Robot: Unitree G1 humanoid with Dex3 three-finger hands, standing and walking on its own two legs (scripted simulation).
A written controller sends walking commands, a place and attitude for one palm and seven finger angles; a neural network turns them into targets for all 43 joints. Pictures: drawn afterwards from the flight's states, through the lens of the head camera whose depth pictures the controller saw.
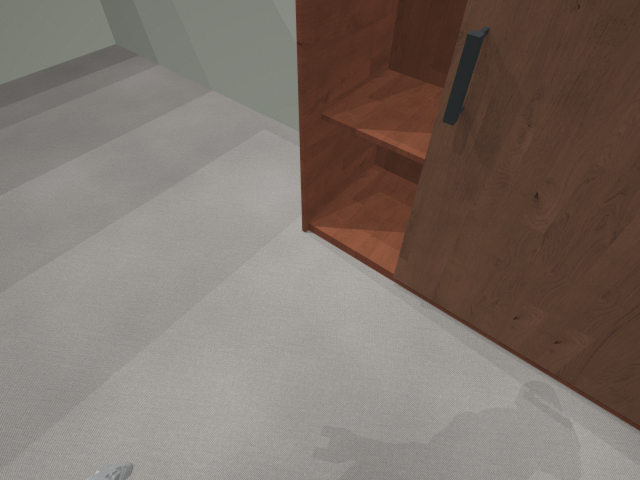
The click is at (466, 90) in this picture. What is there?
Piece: wardrobe's sliding door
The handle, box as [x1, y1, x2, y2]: [442, 26, 489, 125]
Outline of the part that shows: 489,27 485,26 479,31 472,30 467,34 442,121 452,125 457,120 459,113 463,109 464,105 462,104 467,86 482,39 487,33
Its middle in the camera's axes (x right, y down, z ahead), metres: +0.31 -0.34 +0.81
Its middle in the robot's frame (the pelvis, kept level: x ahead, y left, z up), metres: +0.87 -0.25 +0.09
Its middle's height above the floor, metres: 0.86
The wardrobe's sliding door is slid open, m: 0.43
